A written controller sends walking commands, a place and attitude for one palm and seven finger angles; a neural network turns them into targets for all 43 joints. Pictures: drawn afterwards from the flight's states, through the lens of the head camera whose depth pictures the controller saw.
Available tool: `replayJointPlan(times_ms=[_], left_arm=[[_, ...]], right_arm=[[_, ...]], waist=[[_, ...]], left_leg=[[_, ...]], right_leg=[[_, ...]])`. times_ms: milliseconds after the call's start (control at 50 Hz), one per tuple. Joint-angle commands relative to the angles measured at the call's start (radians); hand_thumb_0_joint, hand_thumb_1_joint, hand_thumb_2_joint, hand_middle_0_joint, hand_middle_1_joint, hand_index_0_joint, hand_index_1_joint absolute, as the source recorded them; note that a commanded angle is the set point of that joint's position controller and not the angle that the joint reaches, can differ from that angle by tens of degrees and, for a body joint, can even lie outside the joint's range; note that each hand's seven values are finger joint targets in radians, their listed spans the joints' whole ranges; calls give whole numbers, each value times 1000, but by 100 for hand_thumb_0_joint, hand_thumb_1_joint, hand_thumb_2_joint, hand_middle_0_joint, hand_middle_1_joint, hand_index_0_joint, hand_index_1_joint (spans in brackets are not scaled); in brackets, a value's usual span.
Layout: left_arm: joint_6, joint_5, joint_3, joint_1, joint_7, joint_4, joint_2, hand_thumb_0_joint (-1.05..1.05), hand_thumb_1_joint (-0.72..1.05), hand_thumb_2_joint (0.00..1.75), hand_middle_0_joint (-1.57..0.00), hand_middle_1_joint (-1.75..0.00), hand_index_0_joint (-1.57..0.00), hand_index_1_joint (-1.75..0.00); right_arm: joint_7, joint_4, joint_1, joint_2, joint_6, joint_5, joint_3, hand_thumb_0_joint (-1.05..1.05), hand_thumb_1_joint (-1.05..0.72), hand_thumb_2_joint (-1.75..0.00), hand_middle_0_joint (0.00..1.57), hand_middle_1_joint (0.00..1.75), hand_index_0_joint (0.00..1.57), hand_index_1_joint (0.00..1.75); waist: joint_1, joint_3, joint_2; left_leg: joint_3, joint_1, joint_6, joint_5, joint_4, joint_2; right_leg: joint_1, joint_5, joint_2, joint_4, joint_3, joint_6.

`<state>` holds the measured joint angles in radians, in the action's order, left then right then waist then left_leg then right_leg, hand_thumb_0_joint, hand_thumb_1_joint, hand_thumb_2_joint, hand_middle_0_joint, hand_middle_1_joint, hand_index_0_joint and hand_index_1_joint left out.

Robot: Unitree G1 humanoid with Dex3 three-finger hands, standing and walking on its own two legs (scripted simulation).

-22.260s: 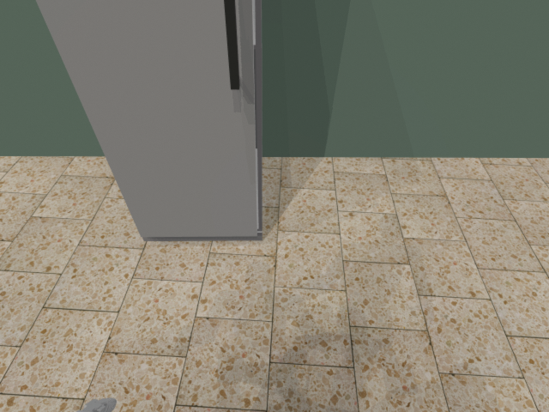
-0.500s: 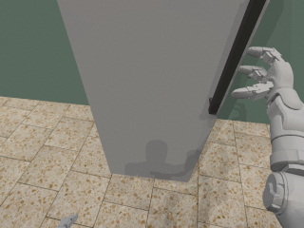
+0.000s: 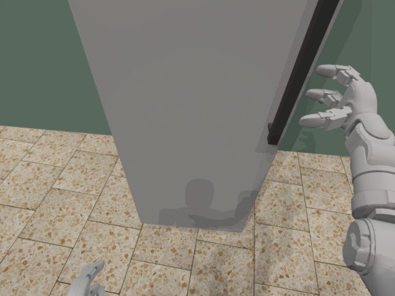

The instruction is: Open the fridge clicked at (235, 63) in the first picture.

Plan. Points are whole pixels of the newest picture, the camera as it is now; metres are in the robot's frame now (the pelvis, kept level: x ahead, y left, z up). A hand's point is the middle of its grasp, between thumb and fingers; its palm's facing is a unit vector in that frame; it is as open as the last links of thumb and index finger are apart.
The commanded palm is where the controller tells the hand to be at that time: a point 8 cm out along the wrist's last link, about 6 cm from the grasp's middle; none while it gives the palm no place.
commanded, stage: move the hooked fingers beside the handle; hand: right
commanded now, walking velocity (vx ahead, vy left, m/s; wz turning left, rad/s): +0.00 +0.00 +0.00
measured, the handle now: (296, 69) +0.51 -0.14 +0.23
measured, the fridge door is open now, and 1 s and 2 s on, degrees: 0 0 0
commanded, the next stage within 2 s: feel for the door with the fingertips in 0.12 s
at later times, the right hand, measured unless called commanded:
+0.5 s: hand (314, 103) +0.43 -0.16 +0.21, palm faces -0.03 +1.00 +0.03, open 14.0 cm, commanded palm +0.41 -0.22 +0.20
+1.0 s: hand (307, 94) +0.46 -0.16 +0.21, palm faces -0.01 +1.00 +0.02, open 14.0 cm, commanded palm +0.44 -0.21 +0.20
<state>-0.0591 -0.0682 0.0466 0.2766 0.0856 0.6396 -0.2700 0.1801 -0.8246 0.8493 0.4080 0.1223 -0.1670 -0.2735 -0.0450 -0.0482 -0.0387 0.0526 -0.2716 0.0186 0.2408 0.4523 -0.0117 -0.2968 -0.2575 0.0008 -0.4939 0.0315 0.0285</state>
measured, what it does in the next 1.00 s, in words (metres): stands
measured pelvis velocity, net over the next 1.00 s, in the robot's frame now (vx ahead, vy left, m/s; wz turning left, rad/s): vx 0.00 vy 0.00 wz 0.00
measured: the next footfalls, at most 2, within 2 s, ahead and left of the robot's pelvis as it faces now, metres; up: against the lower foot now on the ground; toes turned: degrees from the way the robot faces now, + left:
none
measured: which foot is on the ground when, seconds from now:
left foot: down 0.00-1.00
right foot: down 0.00-1.00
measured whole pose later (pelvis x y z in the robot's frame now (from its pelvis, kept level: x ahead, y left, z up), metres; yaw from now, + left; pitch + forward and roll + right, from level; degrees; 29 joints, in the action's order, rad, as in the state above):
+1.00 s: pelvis +0.00 +0.00 +0.00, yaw +0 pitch +3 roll +1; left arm -0.06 -0.06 0.03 0.34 0.08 0.69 -0.27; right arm 0.14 -0.86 0.90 0.36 0.07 -0.17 -0.24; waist -0.05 -0.04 -0.04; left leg 0.05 -0.27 0.01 0.24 0.45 -0.01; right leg -0.30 -0.26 0.00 -0.49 0.04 0.03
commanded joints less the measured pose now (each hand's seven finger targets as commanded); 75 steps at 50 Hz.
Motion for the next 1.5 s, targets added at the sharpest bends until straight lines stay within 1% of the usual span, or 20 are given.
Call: replayJointPlan(times_ms=[0,140,180,300,380,440,480,580,640,740,760,800,920,1060,1140,1220,1240,1280,1340,1480], left_arm=[[-39,-3,-55,-1,9,-120,-131,0,90,90,-20,-30,-20,-30],[-27,-15,-58,0,8,-108,-142,0,90,90,-20,-30,-20,-30],[-23,-12,-58,0,8,-117,-141,0,90,90,-20,-30,-20,-30],[-50,-4,-65,-12,1,-125,-127,0,90,90,-20,-30,-20,-30],[-41,-9,-59,-22,0,-100,-128,0,90,90,-20,-30,-20,-30],[-31,-9,-54,-37,0,-97,-129,0,90,90,-20,-30,-20,-30],[-24,-6,-52,-37,2,-100,-126,0,90,90,-20,-30,-20,-30],[-36,4,-54,-33,2,-109,-113,0,90,90,-20,-30,-20,-30],[-31,6,-50,-28,9,-97,-118,0,90,90,-20,-30,-20,-30],[-21,3,-47,-14,9,-81,-121,0,90,90,-20,-30,-20,-30],[-24,4,-47,-8,8,-81,-117,0,90,90,-20,-30,-20,-30],[-27,1,-54,5,8,-79,-121,0,90,90,-20,-30,-20,-30],[-45,7,-64,41,10,-70,-132,0,90,90,-20,-30,-20,-30],[-45,9,-66,63,-5,-55,-136,0,90,90,-20,-30,-20,-30],[-37,10,-69,77,-5,-56,-142,0,90,90,-20,-30,-20,-30],[-40,11,-72,88,-7,-57,-137,0,90,90,-20,-30,-20,-30],[-40,10,-72,85,-7,-59,-141,0,90,90,-20,-30,-20,-30],[-38,11,-70,83,-8,-65,-140,0,90,90,-20,-30,-20,-30],[-40,6,-69,68,-9,-75,-134,0,90,90,-20,-30,-20,-30],[-43,2,-66,52,-2,-76,-134,0,90,90,-20,-30,-20,-30]], right_arm=[[28,310,487,259,-143,-27,-72,0,50,-30,30,120,30,120],[46,191,402,211,-46,-27,-39,0,50,-30,30,120,30,120],[42,228,401,246,-42,-24,-64,0,50,-30,30,120,30,120],[29,489,475,153,-123,-53,-6,0,50,-30,30,120,30,120],[16,381,367,147,-66,-55,-22,0,50,-30,30,120,30,120],[-15,313,393,119,-6,-31,10,0,50,-30,30,120,30,120],[-43,314,437,133,7,-14,3,0,50,-30,30,120,30,120],[-69,425,521,104,-69,-23,15,0,50,-30,30,120,30,120],[-63,336,477,151,-87,-25,-29,0,50,-30,30,120,30,120],[-63,216,524,161,-67,18,-3,0,50,-30,30,120,30,120],[-58,212,554,119,-67,19,33,0,50,-30,30,120,30,120],[-48,200,548,132,-77,12,19,0,50,-30,30,120,30,120],[-24,207,599,141,-138,-24,2,0,50,-30,30,120,30,120],[-53,148,589,175,-139,13,-26,0,50,-30,30,120,30,120],[-54,123,590,217,-137,22,-53,0,50,-30,30,120,30,120],[-45,115,620,160,-145,18,-8,0,50,-30,30,120,30,120],[-46,100,582,202,-144,19,-50,0,50,-30,30,120,30,120],[-43,116,582,217,-149,19,-62,0,50,-30,30,120,30,120],[-33,147,555,163,-158,12,-17,0,50,-30,30,120,30,120],[-32,187,579,162,-142,-3,-17,0,50,-30,30,120,30,120]], waist=[[12,-403,31],[4,-209,34],[15,-253,12],[4,-402,-39],[12,-279,28],[7,-189,19],[5,-198,11],[0,-353,17],[4,-314,96],[-7,-244,4],[-14,-255,-25],[-13,-287,-18],[-23,-349,65],[-10,-319,15],[-17,-310,53],[-36,-293,54],[-16,-304,37],[-12,-326,31],[-16,-321,19],[-20,-296,42]], left_leg=[[-41,140,11,-385,-15,3],[-27,49,9,-287,-44,5],[-30,70,14,-298,-37,5],[-25,72,16,-347,-19,-7],[-19,62,13,-306,-33,-7],[-17,26,11,-214,-51,0],[-18,26,13,-190,-55,3],[-23,72,15,-280,-34,-3],[-31,98,8,-284,-41,-2],[-34,53,10,-234,-53,9],[-31,42,12,-234,-51,8],[-31,40,16,-246,-48,4],[-27,69,10,-289,-38,-2],[-31,58,11,-292,-30,-2],[-34,79,7,-315,-29,0],[-29,48,6,-298,-32,-3],[-34,52,9,-291,-29,-4],[-37,71,9,-303,-27,-2],[-33,59,9,-294,-26,-4],[-31,47,8,-259,-39,-7]], right_leg=[[218,346,9,21,-39,19],[131,244,12,40,-35,20],[145,265,9,37,-38,18],[304,392,20,13,-59,10],[209,313,18,31,-48,12],[145,215,15,53,-50,13],[141,202,13,58,-53,11],[247,310,18,37,-58,8],[195,277,16,44,-45,18],[152,224,12,52,-42,15],[167,229,11,52,-44,11],[189,250,14,43,-48,10],[207,289,18,31,-51,15],[167,286,13,33,-43,15],[135,281,12,31,-35,20],[149,276,15,23,-36,21],[143,268,13,24,-37,20],[145,271,11,26,-34,19],[158,269,14,23,-32,19],[161,236,17,34,-40,20]])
